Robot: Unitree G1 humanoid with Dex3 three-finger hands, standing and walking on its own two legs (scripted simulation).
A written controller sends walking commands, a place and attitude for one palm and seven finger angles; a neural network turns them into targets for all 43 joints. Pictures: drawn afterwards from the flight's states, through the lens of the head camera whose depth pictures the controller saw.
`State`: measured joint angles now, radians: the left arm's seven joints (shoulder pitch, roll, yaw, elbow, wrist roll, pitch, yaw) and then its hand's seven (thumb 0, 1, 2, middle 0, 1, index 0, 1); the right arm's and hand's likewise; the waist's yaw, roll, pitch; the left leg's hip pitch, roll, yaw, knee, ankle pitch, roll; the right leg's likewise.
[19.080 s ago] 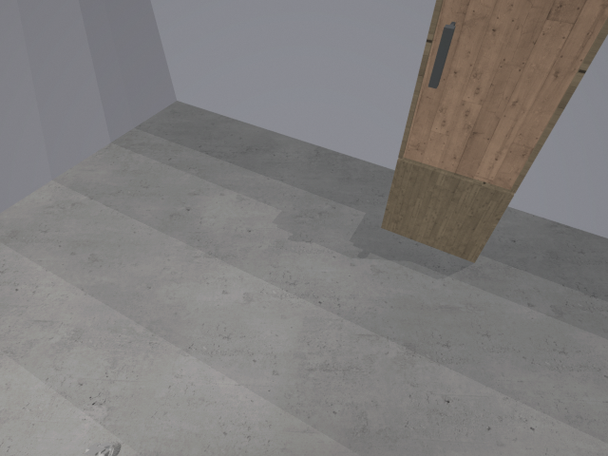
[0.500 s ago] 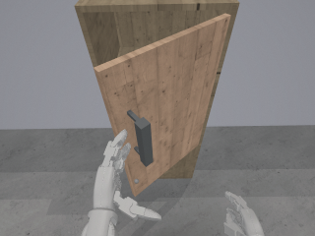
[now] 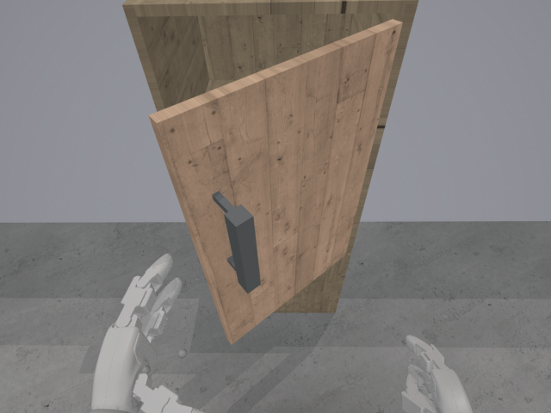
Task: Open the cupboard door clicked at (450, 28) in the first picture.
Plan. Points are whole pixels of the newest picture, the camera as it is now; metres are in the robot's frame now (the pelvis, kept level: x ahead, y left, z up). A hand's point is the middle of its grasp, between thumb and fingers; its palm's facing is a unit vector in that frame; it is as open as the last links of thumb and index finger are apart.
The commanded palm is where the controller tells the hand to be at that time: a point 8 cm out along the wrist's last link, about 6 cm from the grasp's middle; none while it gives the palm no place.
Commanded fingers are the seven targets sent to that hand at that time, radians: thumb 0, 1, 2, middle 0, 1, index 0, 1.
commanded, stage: slide the hand sideways off the handle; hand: left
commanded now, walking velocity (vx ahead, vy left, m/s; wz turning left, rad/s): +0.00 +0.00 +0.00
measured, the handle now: (235, 243) +0.33 +0.08 +0.09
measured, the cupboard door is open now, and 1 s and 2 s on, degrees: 40 40 40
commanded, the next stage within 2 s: draw the hand back to the body in 0.06 s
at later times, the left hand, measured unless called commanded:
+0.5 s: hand (134, 346) +0.18 +0.16 +0.12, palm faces +0.06 -1.00 -0.05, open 16.3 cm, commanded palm +0.14 +0.22 +0.13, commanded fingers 0.00 -0.50 0.30 -0.15 -0.30 -0.15 -0.30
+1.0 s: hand (48, 322) +0.18 +0.24 +0.16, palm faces +0.27 -0.90 -0.33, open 13.4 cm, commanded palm +0.14 +0.29 +0.19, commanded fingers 0.00 0.31 0.64 -0.18 -0.30 -0.18 -0.30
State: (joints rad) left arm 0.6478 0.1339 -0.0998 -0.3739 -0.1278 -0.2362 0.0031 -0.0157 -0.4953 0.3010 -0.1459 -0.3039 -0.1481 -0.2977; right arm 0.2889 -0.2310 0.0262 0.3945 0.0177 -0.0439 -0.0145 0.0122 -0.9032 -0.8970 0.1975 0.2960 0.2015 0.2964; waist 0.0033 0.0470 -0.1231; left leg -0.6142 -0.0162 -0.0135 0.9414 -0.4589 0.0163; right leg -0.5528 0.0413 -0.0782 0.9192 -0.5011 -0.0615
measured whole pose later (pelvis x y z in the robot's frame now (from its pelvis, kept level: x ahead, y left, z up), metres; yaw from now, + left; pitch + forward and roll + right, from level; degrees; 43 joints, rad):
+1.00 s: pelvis +0.00 +0.03 +0.04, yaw +0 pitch -2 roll -1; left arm 0.59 0.31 0.13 -0.47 -0.06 -0.04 0.11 -0.01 -0.02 0.50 -0.17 -0.30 -0.17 -0.30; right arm 0.24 -0.22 0.07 0.54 0.02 -0.10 -0.09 0.01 -0.90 -0.90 0.20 0.30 0.20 0.30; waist 0.05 0.06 -0.03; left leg -0.26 -0.04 0.00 0.60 -0.31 0.06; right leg -0.19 0.02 -0.05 0.55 -0.33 -0.02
